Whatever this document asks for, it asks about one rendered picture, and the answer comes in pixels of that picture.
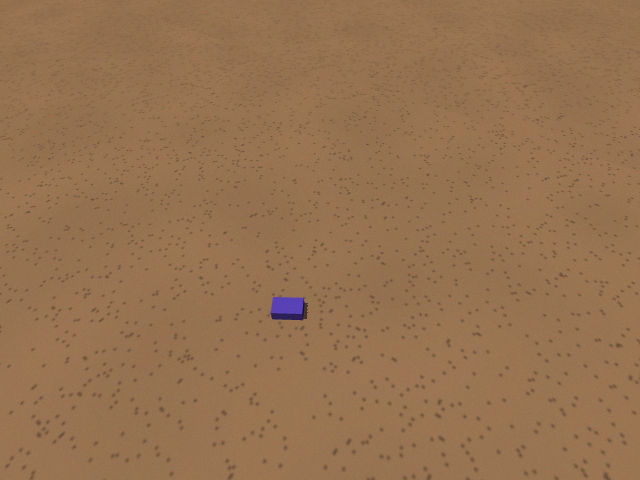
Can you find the small box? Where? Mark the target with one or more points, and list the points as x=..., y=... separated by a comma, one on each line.
x=287, y=308

